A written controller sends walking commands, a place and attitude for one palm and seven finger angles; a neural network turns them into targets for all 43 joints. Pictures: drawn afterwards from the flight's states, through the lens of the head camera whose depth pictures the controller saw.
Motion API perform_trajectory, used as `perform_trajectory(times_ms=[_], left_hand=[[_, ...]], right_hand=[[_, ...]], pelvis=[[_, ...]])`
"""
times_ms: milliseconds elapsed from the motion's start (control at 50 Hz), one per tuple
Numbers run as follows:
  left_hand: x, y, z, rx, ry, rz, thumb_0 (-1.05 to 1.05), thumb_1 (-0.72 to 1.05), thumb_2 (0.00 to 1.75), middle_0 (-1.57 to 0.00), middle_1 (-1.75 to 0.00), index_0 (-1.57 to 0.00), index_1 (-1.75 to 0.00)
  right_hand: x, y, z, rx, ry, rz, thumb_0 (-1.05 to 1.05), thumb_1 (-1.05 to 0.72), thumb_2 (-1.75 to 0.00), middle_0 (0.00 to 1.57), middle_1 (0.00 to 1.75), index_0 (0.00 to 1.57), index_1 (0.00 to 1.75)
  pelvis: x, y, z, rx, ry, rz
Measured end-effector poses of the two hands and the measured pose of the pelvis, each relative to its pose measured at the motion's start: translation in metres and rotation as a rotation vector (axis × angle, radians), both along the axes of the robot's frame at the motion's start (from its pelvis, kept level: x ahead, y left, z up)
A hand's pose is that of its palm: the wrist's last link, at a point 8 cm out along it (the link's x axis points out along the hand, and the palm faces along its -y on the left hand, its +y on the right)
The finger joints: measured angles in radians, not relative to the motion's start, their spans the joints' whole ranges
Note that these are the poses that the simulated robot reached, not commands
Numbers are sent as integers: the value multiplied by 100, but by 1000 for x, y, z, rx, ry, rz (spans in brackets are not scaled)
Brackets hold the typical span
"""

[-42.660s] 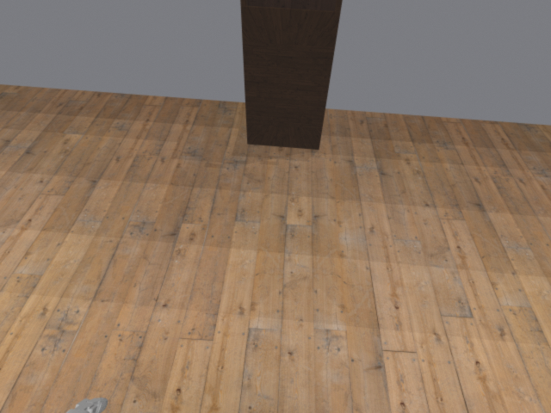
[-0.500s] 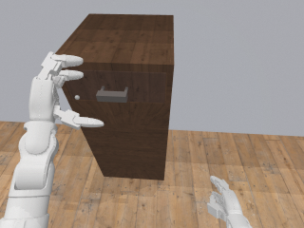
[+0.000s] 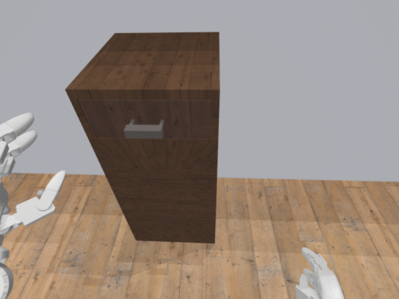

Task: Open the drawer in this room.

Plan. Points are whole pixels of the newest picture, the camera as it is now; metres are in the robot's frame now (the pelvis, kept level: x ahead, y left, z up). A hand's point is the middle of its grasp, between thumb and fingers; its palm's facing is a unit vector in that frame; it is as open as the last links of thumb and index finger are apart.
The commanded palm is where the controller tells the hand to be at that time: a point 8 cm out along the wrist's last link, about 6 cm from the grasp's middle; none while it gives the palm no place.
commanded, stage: draw the hand back to the body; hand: left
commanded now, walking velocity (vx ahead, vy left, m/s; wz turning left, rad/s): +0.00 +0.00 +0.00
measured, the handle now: (145, 126) +0.55 +0.23 +0.04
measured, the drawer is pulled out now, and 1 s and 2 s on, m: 0.00 0.00 0.00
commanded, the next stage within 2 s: step back with the hand held close in 0.28 s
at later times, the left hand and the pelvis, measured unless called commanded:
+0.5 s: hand (17, 206) +0.16 +0.26 +0.22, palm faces +0.50 -0.77 -0.41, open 7.5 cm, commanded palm +0.10 +0.29 +0.23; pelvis -0.02 +0.01 +0.00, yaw +2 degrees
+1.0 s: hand out of the picture +0.10 +0.26 +0.22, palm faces +0.49 -0.77 -0.41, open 7.4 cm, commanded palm +0.04 +0.30 +0.23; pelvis -0.08 +0.02 -0.01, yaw +1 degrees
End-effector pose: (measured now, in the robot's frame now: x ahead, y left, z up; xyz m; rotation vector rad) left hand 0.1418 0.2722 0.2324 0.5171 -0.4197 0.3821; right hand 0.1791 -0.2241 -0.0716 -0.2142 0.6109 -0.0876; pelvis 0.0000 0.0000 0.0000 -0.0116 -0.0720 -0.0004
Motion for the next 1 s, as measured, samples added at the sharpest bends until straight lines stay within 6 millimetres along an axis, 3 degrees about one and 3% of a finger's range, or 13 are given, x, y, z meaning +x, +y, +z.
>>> perform_trajectory(times_ms=[140, 300, 460, 580, 680, 1000], left_hand=[[-28, 6, 0, -16, -28, 60, 1, 69, 81, -23, -43, -22, -43], [-29, 12, -2, -44, -45, 72, 1, 84, 87, -22, -33, -21, -33], [-24, 16, -1, 8, -30, 53, 1, 88, 89, -21, -31, -21, -31], [-16, 21, -10, 43, 15, 20, 1, 89, 89, -21, -31, -21, -30], [-21, 19, -15, 78, 37, -37, 1, 89, 89, -22, -30, -21, -30], [-83, 27, -2, 103, -139, -23, 1, 88, 89, -22, -30, -21, -30]], right_hand=[[8, 21, 5, 11, -48, 66, 1, -91, -90, 20, 30, 20, 30], [1, 36, 5, 24, -49, 98, 1, -91, -90, 20, 30, 20, 30], [-13, 30, 2, 4, -4, 77, 1, -91, -90, 20, 30, 20, 30], [-35, 8, -1, -64, 71, -18, 1, -91, -90, 20, 30, 20, 30], [-59, -3, 2, -95, 96, -85, 1, -91, -90, 20, 30, 20, 30], [-110, 12, -2, -77, 61, -39, 1, -91, -90, 20, 30, 20, 30]], pelvis=[[-12, 0, -1, -5, -20, 22], [-17, 2, -1, -3, -30, 24], [-18, 7, -1, -9, 3, 24], [-25, 16, -4, -13, 63, 20], [-34, 21, -7, -3, 78, 15], [-84, 22, -14, -20, 81, 19]])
